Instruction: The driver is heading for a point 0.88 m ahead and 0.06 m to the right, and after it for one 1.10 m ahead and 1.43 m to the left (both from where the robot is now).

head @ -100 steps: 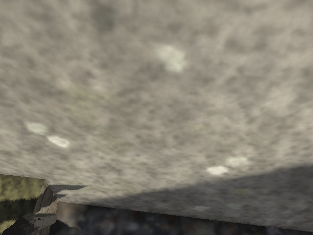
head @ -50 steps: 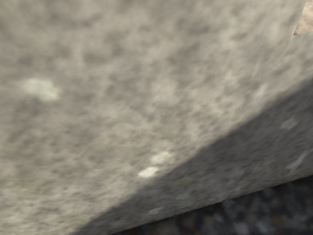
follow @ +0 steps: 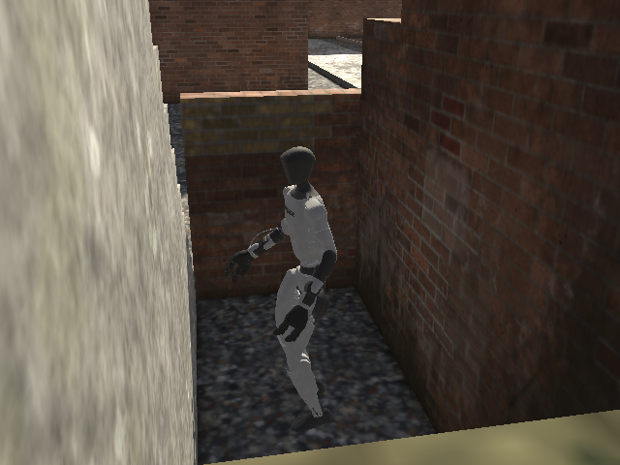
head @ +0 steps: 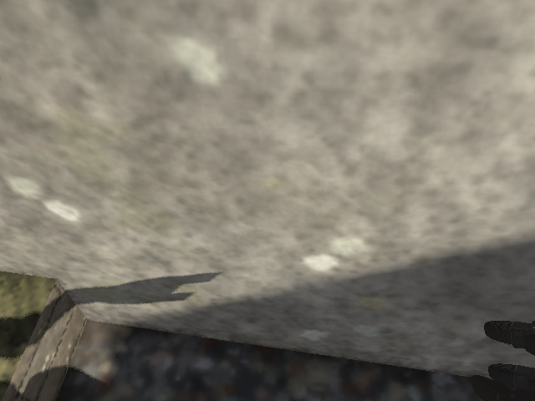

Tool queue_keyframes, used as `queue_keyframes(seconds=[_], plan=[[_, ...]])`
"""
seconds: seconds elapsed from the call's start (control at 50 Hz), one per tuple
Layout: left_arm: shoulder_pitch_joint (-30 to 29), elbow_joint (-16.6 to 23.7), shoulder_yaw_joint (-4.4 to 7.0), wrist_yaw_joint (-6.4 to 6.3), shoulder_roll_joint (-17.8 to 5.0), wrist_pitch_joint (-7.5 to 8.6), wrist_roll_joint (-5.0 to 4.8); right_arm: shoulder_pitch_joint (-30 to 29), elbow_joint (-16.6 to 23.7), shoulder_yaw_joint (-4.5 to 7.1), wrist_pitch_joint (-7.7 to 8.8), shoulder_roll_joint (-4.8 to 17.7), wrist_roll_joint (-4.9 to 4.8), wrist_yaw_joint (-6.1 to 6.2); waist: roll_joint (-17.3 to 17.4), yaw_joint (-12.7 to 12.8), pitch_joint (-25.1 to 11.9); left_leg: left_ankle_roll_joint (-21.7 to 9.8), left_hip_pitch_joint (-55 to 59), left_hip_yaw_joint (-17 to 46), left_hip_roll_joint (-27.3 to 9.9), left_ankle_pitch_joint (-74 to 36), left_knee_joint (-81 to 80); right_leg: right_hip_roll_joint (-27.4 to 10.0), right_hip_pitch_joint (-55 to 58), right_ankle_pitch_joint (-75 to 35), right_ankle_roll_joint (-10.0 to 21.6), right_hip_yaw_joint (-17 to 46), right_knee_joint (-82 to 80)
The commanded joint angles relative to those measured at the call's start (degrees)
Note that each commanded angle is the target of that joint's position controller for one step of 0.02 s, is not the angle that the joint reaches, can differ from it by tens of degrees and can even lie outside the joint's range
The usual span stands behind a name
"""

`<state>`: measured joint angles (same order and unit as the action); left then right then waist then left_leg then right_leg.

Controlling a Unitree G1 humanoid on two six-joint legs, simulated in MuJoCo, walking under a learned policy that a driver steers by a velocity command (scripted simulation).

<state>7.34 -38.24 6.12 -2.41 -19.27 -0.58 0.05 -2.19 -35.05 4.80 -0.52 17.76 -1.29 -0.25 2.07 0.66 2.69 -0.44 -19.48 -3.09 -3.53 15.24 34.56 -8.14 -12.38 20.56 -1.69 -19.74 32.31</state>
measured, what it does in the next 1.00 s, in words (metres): steps to the left: right foot, then left foot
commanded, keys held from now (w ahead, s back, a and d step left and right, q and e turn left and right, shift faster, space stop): w+q+shift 0.22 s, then w+e+shift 0.78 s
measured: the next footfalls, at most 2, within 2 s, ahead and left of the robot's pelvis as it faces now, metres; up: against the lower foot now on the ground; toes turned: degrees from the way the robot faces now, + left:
right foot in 0.26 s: +0.12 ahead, -0.10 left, +0.00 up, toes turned +22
left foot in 0.56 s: -0.02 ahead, +0.30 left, +0.00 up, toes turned +9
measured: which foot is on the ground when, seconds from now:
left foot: down 0.00-0.26, up 0.28-0.54, down 0.56-1.00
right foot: down 0.00-0.00, up 0.02-0.24, down 0.26-0.56, up 0.58-1.00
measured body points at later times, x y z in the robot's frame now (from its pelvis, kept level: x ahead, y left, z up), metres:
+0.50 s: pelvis +0.00 +0.10 +0.01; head +0.03 +0.10 +0.46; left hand -0.11 +0.42 -0.10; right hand +0.27 -0.08 -0.06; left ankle -0.06 +0.27 -0.67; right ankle +0.08 -0.12 -0.73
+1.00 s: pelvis -0.02 +0.23 +0.00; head +0.04 +0.21 +0.45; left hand +0.26 +0.46 -0.04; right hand +0.11 -0.08 -0.09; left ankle -0.06 +0.30 -0.73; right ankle -0.05 +0.10 -0.69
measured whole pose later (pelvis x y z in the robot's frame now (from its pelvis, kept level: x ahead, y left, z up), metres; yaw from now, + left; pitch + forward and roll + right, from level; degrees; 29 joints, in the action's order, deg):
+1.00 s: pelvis -0.02 +0.23 +0.00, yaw -7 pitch +4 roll +2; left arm -1.5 -31.7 3.1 1.0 -18.0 -3.4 -0.1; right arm 7.7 -36.3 5.7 -1.6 18.2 1.4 5.1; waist -0.6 -0.9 3.2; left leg -3.9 -10.8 -17.6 1.3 18.3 24.9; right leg -5.8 -27.2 26.0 -1.3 -0.3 51.4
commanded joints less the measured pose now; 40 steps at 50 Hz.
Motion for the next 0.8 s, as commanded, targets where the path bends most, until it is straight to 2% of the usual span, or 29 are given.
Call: queue_keyframes(seconds=[0.02,0.04,0.06,0.08,0.12,0.14,0.16,0.18,0.22,0.24,0.26,0.28,0.3,0.32,0.34,0.36,0.38,0.42,0.46,0.52,0.54,0.56,0.58,0.6,0.62,0.64,0.66,0.72,0.8], plan=[[-3.93,6.74,0.80,-0.21,-3.55,-0.44,3.98,15.31,-2.36,6.52,0.59,18.61,1.64,1.30,16.72,-4.71,-9.68,-15.90,31.24,26.56,-10.06,-61.66,-2.97,3.66,-30.59,17.88,-5.99,6.77,29.09],[-6.23,8.25,0.36,-0.02,-4.45,0.77,3.47,15.16,0.25,6.85,2.06,18.08,5.03,0.86,10.90,-6.26,-19.90,-23.69,28.57,36.50,-15.82,-53.78,-9.43,6.51,-31.67,22.56,-6.81,21.95,39.28],[-8.83,8.45,-0.13,0.44,-5.42,1.52,1.28,11.37,1.12,6.33,2.57,16.80,4.69,0.70,5.51,-4.75,-19.21,-22.91,26.80,34.82,-15.18,-40.61,-12.25,6.63,-33.80,18.25,-5.31,27.25,41.09],[-9.92,7.66,-0.46,0.26,-5.68,1.86,0.78,7.06,2.30,5.90,2.24,14.88,3.13,1.02,3.64,-2.88,-14.76,-19.32,24.17,31.96,-12.45,-34.00,-13.39,7.26,-36.04,11.93,-4.12,27.38,39.26],[-6.44,4.21,0.26,0.07,-9.02,1.76,1.55,0.39,4.14,4.03,1.11,9.95,-0.49,2.89,1.64,-0.30,-11.90,-15.15,15.00,27.12,-9.39,-24.43,-14.49,7.28,-30.68,2.50,-4.31,28.55,34.83],[-7.12,4.36,-0.20,0.58,-7.97,1.27,1.86,0.82,4.18,3.64,0.59,9.87,-0.37,3.43,0.75,-0.45,-12.18,-14.46,12.15,27.29,-8.22,-24.44,-13.85,8.43,-27.53,-0.01,-4.51,28.57,32.22],[-0.29,1.75,-0.74,-1.27,-5.76,1.39,-0.83,-1.42,5.35,3.30,-0.91,11.04,-0.83,1.89,3.16,3.67,-13.22,-14.65,4.11,16.65,0.56,-26.34,-10.52,10.31,-14.74,-1.57,-3.41,24.01,19.26],[0.96,-0.37,-1.57,-2.09,-4.42,1.33,-0.75,-2.64,6.85,3.12,-1.39,10.27,-0.45,0.70,3.43,2.41,-12.98,-12.86,-0.99,14.48,3.57,-22.08,-10.65,12.39,-5.91,-4.46,-2.40,21.01,11.10],[8.32,-3.23,-1.48,-4.13,-5.28,0.84,-1.58,-2.46,8.17,1.63,-0.82,8.14,0.40,-1.32,4.20,2.74,-9.25,-10.12,-12.64,18.27,4.55,-10.05,-8.07,12.24,8.36,-7.61,-0.77,20.42,0.37],[15.36,-6.20,-0.68,-4.49,-7.78,1.42,-1.92,-2.64,10.24,0.35,-0.49,5.82,1.06,-2.33,4.69,4.72,-9.23,-7.01,-16.70,17.62,5.48,-0.50,-4.91,9.97,15.31,-13.51,0.80,21.21,-5.82],[18.97,-7.46,0.07,-4.57,-9.74,2.33,-1.50,1.99,10.09,-1.65,0.00,-0.48,2.17,-2.68,-2.55,4.25,-11.29,-3.89,-24.58,14.64,9.61,12.51,11.75,-0.97,24.23,-17.53,4.67,32.29,-6.83],[21.51,-6.82,-0.44,-4.76,-12.58,3.23,1.37,6.89,10.89,-2.77,0.42,-3.29,4.44,-2.93,-8.52,1.48,-13.78,-1.33,-24.72,17.47,10.48,23.66,31.43,-18.24,20.42,-26.80,12.12,53.12,-8.55],[17.82,-6.08,1.06,-5.39,-18.58,4.19,2.27,13.52,9.07,-1.37,-1.07,2.36,2.23,-3.28,-11.18,-1.49,-12.15,2.04,-24.56,19.50,8.72,18.62,40.92,-27.30,9.84,-13.86,20.68,70.35,-19.42],[10.95,-4.83,1.29,-5.80,-18.46,4.57,0.25,14.72,6.92,0.09,-2.08,7.43,2.26,-2.46,-10.06,-3.70,-7.70,2.34,-21.97,21.71,7.60,15.89,48.82,-25.21,2.45,-3.55,17.96,67.31,-21.11],[7.83,-5.09,1.03,-5.49,-15.81,4.41,-1.57,14.58,7.31,0.49,-2.77,9.12,4.10,-2.32,-10.14,-4.60,-5.26,2.41,-21.35,21.71,6.77,13.13,53.65,-19.64,0.31,0.90,12.89,57.54,-19.19],[5.74,-4.87,0.30,-5.13,-14.08,4.06,-2.17,13.25,7.21,0.15,-3.31,8.65,5.64,-2.12,-9.65,-5.16,-2.21,2.81,-21.04,18.55,5.42,10.43,53.51,-14.60,-2.67,1.39,8.97,50.35,-17.28],[4.81,-4.04,0.56,-4.49,-14.12,3.72,-2.56,12.42,8.45,0.00,-3.34,7.38,6.17,-2.26,-10.72,-6.05,0.41,3.03,-19.74,16.09,4.10,9.12,47.45,-10.59,-4.86,-0.15,6.62,45.18,-16.22],[8.52,-3.70,1.33,-3.92,-14.06,3.60,-2.01,9.19,10.31,-1.64,-2.97,2.28,5.68,-2.45,-12.06,-3.65,0.94,3.34,-14.79,10.28,4.12,9.55,34.09,-5.49,-4.82,-8.45,4.32,39.58,-17.21],[8.90,-2.38,2.55,-3.86,-16.65,2.33,-1.59,8.83,12.00,-2.90,-2.39,-0.63,4.15,-1.99,-15.49,-2.97,0.30,2.54,-7.05,8.86,2.83,12.16,19.94,-5.83,-5.99,-16.09,3.18,39.08,-20.05],[5.13,-0.01,3.37,-3.46,-16.42,1.55,-2.22,19.95,8.14,-1.60,-1.28,0.31,3.27,-1.93,-16.57,-6.91,-1.27,0.44,14.17,4.49,5.33,0.73,-0.72,-3.06,-12.61,-17.46,0.72,33.67,-18.75],[5.78,0.16,2.51,-3.26,-13.45,1.62,-1.62,21.81,7.04,-1.01,-1.03,1.18,3.09,-2.41,-13.24,-7.25,-1.46,-0.66,16.98,3.70,5.66,1.69,-7.20,-0.38,-13.00,-13.01,0.18,31.62,-13.14],[6.30,0.65,0.92,-2.85,-8.27,1.31,-0.43,24.77,5.38,-0.82,-1.07,1.92,2.91,-2.90,-1.58,-7.31,-2.76,-1.71,23.04,6.12,2.60,0.40,-13.26,6.35,-19.96,1.66,-1.59,25.37,1.71],[9.34,2.15,0.11,-2.73,-3.80,0.90,3.27,24.63,6.11,-0.91,-0.86,5.68,4.36,-3.67,11.88,-2.30,-6.82,-4.91,26.89,13.37,-6.76,-31.95,-7.76,11.60,-30.66,18.20,-3.01,21.00,19.34],[12.68,3.52,-0.04,-3.46,-5.83,1.57,1.62,24.25,6.32,2.29,-0.73,15.62,6.13,-3.91,26.05,-1.77,-14.45,-12.93,15.30,23.13,-13.29,-24.29,-17.08,9.04,-27.91,16.82,-3.07,21.50,31.81],[12.78,2.95,0.50,-3.67,-8.71,0.95,0.89,20.96,6.60,2.27,0.29,12.46,6.33,-2.86,21.72,-1.12,-11.75,-13.07,12.26,22.21,-11.86,-5.99,-21.39,6.22,-27.16,14.78,-3.91,21.10,40.07],[10.32,3.12,0.84,-3.86,-9.25,0.28,0.80,18.13,5.71,1.09,0.60,7.59,5.32,-1.50,17.01,-0.54,-6.23,-11.18,9.73,17.44,-9.80,-1.96,-21.21,5.66,-30.39,11.81,-4.14,21.60,43.38],[7.94,3.39,0.71,-4.40,-8.75,-0.69,0.73,16.66,5.55,0.17,0.55,5.42,4.67,-0.56,12.86,-0.39,-4.06,-10.27,9.33,14.28,-9.08,-9.24,-19.98,5.47,-30.45,9.94,-4.10,22.04,45.11],[6.83,4.11,0.06,-3.55,-6.43,-1.85,1.13,11.70,5.01,-0.21,0.63,3.18,3.78,1.83,5.29,2.61,-3.74,-9.03,9.86,5.23,-8.61,-35.46,-14.55,5.08,-25.06,2.64,-3.06,21.65,40.69],[2.47,7.58,-2.07,-0.27,-1.38,-1.00,1.21,10.85,3.48,1.07,0.98,5.47,2.21,4.44,2.76,3.34,-5.97,-7.04,13.59,3.53,-9.91,-40.90,-11.97,2.57,-17.40,0.52,1.50,22.41,20.34]])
